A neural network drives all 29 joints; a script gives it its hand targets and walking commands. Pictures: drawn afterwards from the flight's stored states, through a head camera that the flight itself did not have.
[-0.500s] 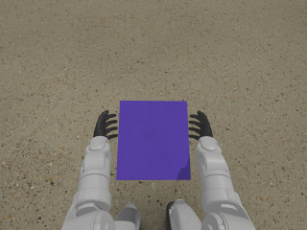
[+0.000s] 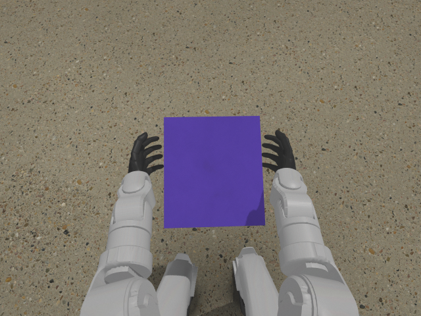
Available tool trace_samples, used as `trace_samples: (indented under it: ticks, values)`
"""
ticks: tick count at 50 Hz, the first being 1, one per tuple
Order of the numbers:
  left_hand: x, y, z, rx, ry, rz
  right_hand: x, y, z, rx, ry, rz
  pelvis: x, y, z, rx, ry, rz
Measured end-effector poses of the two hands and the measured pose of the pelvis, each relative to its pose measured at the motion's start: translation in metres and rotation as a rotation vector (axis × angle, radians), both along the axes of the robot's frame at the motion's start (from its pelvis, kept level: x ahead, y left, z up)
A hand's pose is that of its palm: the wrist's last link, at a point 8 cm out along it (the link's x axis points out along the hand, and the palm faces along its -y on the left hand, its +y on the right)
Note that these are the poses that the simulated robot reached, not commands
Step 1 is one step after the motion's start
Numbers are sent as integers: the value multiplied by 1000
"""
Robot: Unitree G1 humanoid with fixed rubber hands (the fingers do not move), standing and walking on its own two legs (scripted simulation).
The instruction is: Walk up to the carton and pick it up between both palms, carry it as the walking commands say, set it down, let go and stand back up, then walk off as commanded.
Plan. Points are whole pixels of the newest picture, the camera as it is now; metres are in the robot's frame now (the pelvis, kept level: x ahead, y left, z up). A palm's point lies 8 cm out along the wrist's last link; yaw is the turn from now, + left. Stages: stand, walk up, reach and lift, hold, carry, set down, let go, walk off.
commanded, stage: set down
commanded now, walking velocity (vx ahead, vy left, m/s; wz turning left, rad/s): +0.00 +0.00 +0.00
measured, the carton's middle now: (212, 172) +0.41 +0.01 -0.15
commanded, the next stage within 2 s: none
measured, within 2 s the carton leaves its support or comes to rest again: neither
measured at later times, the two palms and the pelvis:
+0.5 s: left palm (151, 173) +0.41 +0.15 -0.14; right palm (272, 169) +0.41 -0.14 -0.15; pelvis -0.02 +0.00 -0.08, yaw +1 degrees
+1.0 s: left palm (159, 174) +0.43 +0.15 -0.23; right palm (264, 172) +0.44 -0.14 -0.24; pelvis -0.04 +0.00 -0.15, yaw +2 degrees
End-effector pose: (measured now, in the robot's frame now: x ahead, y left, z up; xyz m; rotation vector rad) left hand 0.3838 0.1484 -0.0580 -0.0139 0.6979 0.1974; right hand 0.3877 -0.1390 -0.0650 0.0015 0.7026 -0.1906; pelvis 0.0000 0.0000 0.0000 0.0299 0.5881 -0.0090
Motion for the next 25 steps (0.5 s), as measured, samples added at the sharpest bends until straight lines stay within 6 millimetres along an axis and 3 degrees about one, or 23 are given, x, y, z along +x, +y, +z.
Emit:
trace_samples:
  ticks: [25]
  values:
    - [25,0,-86,21,-14,5,27,2,-85,-16,-15,-4,-17,-1,-75,2,114,10]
